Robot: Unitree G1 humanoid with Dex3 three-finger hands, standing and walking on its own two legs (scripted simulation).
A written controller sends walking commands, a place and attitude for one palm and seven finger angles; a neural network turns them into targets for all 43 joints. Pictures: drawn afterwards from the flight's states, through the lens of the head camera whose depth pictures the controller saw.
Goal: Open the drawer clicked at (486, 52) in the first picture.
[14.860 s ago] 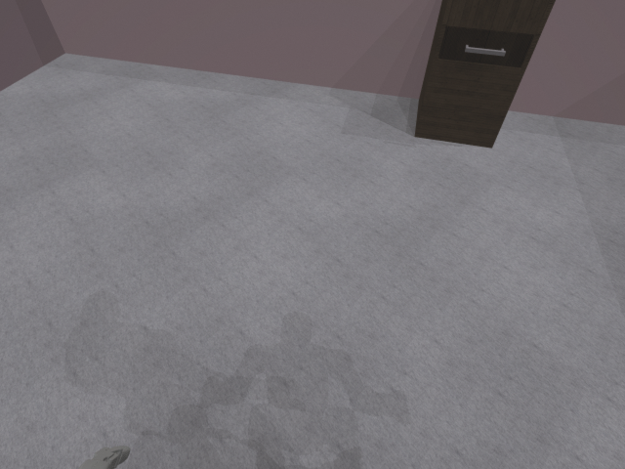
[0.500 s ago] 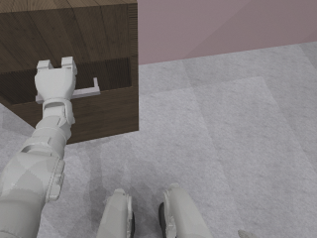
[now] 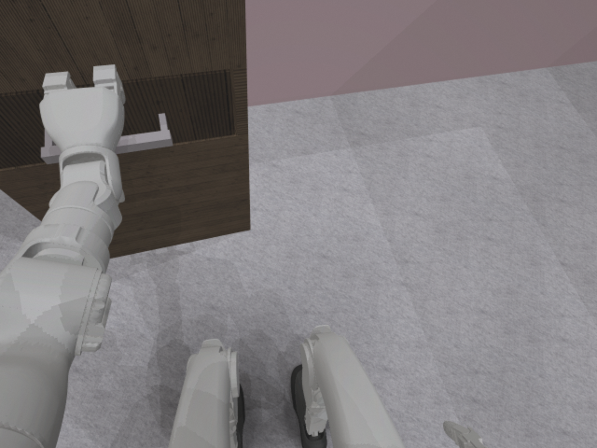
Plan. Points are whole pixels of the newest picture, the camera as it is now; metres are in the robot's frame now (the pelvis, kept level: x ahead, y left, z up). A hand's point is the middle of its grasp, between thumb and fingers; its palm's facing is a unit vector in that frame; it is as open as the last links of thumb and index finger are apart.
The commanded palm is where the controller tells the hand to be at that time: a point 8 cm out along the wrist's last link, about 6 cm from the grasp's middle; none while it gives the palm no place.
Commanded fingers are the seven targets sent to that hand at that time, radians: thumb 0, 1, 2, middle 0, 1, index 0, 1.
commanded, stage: lower the fingers behind the handle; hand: left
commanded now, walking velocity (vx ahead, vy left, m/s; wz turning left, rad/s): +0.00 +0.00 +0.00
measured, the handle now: (109, 136) +0.58 +0.23 -0.04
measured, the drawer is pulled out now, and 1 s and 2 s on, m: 0.00 0.00 0.00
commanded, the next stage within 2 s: close the thumb around the handle in 0.78 s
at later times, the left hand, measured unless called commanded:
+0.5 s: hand (106, 169) +0.52 +0.22 -0.04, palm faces -0.10 +0.05 -0.99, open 13.9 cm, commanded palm +0.54 +0.21 -0.02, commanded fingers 0.00 -0.50 0.30 -0.30 -1.20 -0.30 -1.20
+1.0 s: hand (116, 166) +0.54 +0.22 -0.06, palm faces -0.01 +0.00 -1.00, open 13.3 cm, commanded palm +0.55 +0.21 -0.02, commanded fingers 0.00 -0.11 0.47 -0.33 -1.24 -0.33 -1.24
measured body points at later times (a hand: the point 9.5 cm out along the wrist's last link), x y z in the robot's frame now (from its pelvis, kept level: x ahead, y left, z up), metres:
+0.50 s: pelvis -0.03 +0.00 -0.03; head +0.14 +0.02 +0.38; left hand +0.52 +0.22 +0.01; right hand +0.02 -0.27 -0.14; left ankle +0.09 +0.10 -0.54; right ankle +0.11 -0.10 -0.54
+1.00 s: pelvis +0.01 +0.00 -0.01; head +0.19 +0.02 +0.40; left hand +0.53 +0.21 +0.00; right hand +0.06 -0.25 -0.14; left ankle +0.10 +0.10 -0.54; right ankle +0.11 -0.10 -0.54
